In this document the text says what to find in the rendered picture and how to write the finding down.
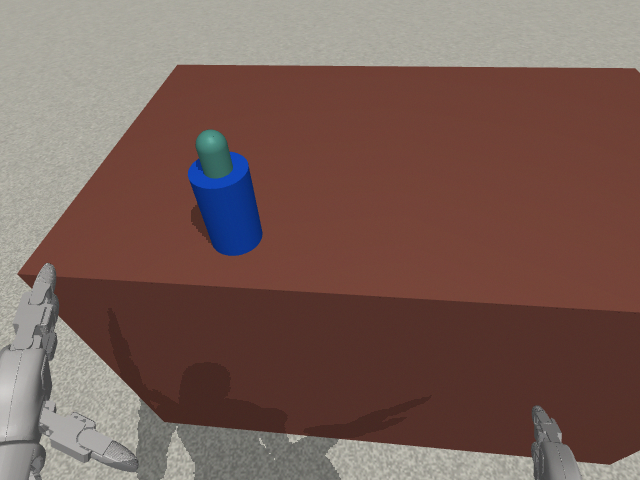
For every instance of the left robot hand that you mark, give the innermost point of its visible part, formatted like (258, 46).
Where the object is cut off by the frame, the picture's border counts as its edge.
(25, 385)

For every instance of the bottle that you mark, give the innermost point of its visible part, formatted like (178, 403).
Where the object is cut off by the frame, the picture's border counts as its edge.
(223, 188)

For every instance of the left robot arm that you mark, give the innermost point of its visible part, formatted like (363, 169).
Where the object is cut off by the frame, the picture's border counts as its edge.
(21, 460)

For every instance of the right robot hand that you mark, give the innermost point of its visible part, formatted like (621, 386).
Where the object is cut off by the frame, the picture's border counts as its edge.
(552, 459)

